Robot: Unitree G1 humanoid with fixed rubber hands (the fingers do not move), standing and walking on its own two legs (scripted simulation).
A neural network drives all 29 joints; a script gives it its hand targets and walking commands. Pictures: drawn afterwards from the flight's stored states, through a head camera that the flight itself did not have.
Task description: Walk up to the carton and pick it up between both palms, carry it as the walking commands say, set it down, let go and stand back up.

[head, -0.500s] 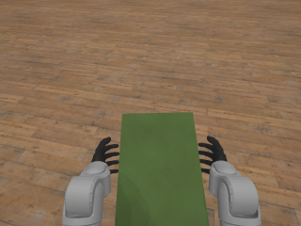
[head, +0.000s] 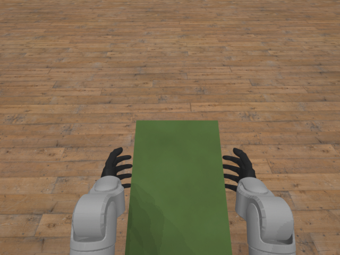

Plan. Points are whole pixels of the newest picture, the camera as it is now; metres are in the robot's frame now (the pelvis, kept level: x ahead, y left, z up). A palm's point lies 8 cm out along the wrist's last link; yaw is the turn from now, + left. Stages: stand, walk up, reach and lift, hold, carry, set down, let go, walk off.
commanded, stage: carry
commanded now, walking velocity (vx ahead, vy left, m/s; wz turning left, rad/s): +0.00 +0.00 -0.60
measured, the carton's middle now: (176, 187) +0.32 +0.00 -0.01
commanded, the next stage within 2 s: none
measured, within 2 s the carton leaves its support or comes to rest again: neither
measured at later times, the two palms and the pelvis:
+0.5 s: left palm (149, 165) +0.31 +0.06 +0.11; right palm (292, 207) +0.22 -0.20 +0.11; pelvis +0.00 +0.01 +0.02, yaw -20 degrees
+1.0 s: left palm (195, 169) +0.30 -0.03 +0.10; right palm out of the picture +0.14 -0.25 +0.11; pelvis -0.01 +0.02 +0.01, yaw -35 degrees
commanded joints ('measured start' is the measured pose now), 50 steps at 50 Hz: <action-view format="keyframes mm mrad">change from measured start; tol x32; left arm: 1 -429 -1058 -583 -135 -392 -51 -260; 50 -365 -1027 -541 -107 -327 -41 -235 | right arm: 1 -359 1035 512 -138 326 -43 231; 50 -368 1035 519 -135 368 -26 234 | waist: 1 1 128 -287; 5 14 -292 -315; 15 1 -115 -443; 18 -10 368 -317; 30 15 123 -313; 32 12 -338 -334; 50 -3 39 -363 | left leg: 1 259 244 -148 -124 521 31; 6 -186 -67 -195 294 -345 -120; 14 68 -119 -241 -72 -83 -65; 21 461 244 -322 -232 946 100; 29 411 180 -86 -23 836 1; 33 -277 -23 -249 420 -368 -117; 50 389 69 -389 -341 134 -23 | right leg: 1 71 -56 -13 -28 0 13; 5 423 -305 493 -284 787 -155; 13 461 -217 350 -333 454 -128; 18 -168 4 -40 118 -175 24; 27 72 5 -190 -85 -36 42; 30 427 -36 -133 -363 235 19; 32 733 -393 398 -247 1158 -165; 40 497 -273 246 -355 415 -164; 50 110 -120 129 -126 213 -41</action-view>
